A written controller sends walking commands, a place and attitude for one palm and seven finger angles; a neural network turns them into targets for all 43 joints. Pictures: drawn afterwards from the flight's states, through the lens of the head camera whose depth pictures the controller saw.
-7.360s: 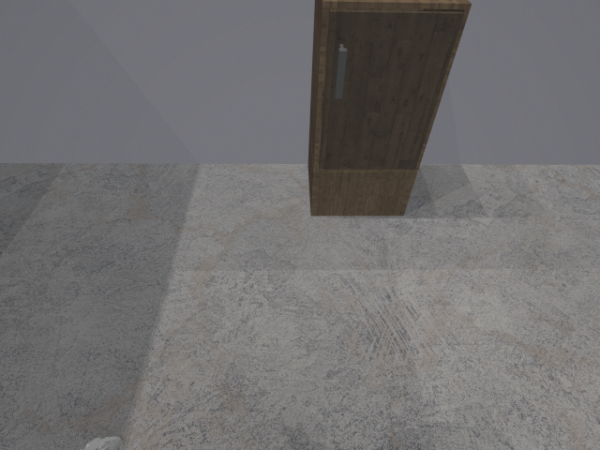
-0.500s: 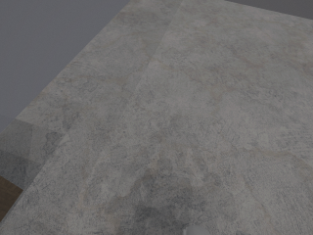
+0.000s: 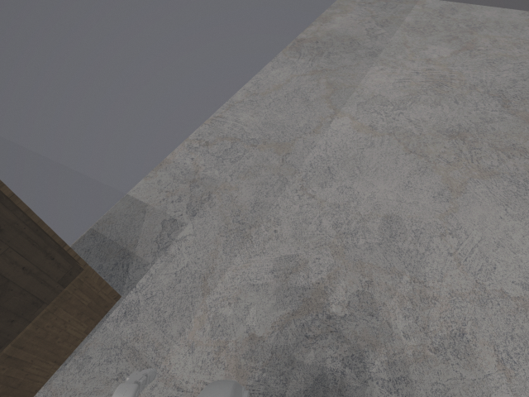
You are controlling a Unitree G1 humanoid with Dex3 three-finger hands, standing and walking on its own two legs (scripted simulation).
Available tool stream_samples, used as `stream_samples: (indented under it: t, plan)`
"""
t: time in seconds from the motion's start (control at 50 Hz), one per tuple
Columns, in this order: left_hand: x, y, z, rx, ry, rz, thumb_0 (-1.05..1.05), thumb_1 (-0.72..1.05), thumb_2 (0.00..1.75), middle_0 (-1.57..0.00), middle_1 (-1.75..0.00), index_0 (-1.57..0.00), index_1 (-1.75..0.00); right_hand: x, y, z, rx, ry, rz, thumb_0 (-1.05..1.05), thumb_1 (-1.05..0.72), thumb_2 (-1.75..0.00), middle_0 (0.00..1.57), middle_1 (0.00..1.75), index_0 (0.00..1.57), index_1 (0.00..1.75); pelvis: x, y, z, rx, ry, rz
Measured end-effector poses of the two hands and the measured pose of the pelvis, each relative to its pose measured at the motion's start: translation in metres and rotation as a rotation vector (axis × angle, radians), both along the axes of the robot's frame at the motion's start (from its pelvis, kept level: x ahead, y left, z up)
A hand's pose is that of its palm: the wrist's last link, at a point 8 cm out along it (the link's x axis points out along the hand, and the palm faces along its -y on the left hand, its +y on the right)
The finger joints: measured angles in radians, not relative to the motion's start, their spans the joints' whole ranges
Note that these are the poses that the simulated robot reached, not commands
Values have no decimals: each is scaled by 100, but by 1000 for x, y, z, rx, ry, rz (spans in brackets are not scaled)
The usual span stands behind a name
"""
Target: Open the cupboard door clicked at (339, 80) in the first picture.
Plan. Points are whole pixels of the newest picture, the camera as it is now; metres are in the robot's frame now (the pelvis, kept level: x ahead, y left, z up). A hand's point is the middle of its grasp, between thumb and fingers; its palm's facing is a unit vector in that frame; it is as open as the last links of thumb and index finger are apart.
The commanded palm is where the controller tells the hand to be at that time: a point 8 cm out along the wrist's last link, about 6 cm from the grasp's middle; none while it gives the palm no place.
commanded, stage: turn to face it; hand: left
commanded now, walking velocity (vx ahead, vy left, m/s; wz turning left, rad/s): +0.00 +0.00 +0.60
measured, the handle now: out of the picture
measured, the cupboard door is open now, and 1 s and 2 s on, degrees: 0 0 0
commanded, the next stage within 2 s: take the last steps up to it in 1.48 s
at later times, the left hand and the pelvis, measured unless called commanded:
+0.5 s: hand out of the picture +0.00 +0.31 -0.17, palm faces +0.32 -0.91 -0.25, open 7.4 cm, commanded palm none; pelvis +0.00 +0.07 +0.00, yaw +17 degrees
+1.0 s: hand out of the picture +0.00 +0.23 -0.13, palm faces +0.55 -0.78 -0.31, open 7.4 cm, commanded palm none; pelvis +0.02 +0.01 +0.00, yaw +36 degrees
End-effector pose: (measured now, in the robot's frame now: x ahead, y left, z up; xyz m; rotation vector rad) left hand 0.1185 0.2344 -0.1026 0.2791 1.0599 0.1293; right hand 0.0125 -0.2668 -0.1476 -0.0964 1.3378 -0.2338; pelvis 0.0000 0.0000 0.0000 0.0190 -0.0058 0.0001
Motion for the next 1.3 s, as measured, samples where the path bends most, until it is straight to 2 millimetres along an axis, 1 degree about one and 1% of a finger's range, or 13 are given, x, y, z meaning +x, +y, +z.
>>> stream_samples:
  t: [0.14,0.26,0.32,0.4,0.58,0.7,0.82,0.88,1.04,1.1,1.16,1.22,1.3]
  plan:
    - [-62,24,-16,-24,88,139,1,90,90,-20,-30,-20,-30,53,13,8,-22,-22,145,1,-91,-90,19,30,20,30,-1,12,-1,7,-6,95]
    - [-122,67,-49,-58,187,280,1,90,90,-20,-30,-20,-30,120,54,15,-76,-123,308,1,-91,-90,19,30,20,30,-1,43,-17,-20,7,178]
    - [-145,88,-59,-60,242,341,1,90,90,-20,-30,-20,-30,143,78,23,-91,-183,367,0,-91,-90,19,30,20,30,-2,55,-20,-18,8,199]
    - [-151,105,-50,-64,241,384,1,91,90,-19,-30,-20,-30,152,101,37,-101,-207,410,0,-91,-90,20,30,20,30,-2,65,-8,-43,10,240]
    - [-124,118,-26,-53,79,437,1,91,90,-19,-30,-19,-30,144,126,36,-53,-156,477,0,-91,-90,20,30,21,30,-1,71,3,-46,5,350]
    - [-108,108,-14,-32,11,467,1,90,90,-19,-30,-20,-30,134,116,23,-21,-94,496,0,-91,-90,20,30,21,30,3,58,2,-37,9,422]
    - [-101,83,-4,5,-46,507,1,90,90,-20,-30,-20,-30,135,88,3,3,-28,525,0,-91,-90,20,30,21,30,9,32,-4,-22,18,499]
    - [-113,65,-1,31,-48,535,1,90,90,-20,-30,-20,-30,144,74,-7,10,-13,545,1,-91,-90,20,30,21,30,12,19,-8,-12,9,532]
    - [-168,24,5,7,31,684,1,90,90,-20,-30,-20,-30,177,67,0,5,1,660,1,-91,-90,19,30,20,30,17,8,3,21,-6,657]
    - [-191,11,-1,-15,53,745,1,90,90,-20,-30,-20,-30,189,75,3,-8,12,717,1,-91,-90,19,30,20,30,16,8,3,25,-6,701]
    - [-218,-1,-9,-46,94,803,1,90,90,-20,-30,-20,-30,204,95,5,-19,3,780,1,-91,-90,19,30,20,30,12,12,2,22,-2,737]
    - [-250,-10,-19,-82,146,862,1,90,90,-20,-30,-20,-30,219,126,9,-20,-37,850,1,-91,-90,19,30,20,30,5,18,0,14,3,769]
    - [-297,-17,-39,-132,209,947,1,90,90,-20,-30,-20,-30,235,180,15,-17,-133,951,1,-91,-90,19,30,20,30,-8,33,-10,-9,2,810]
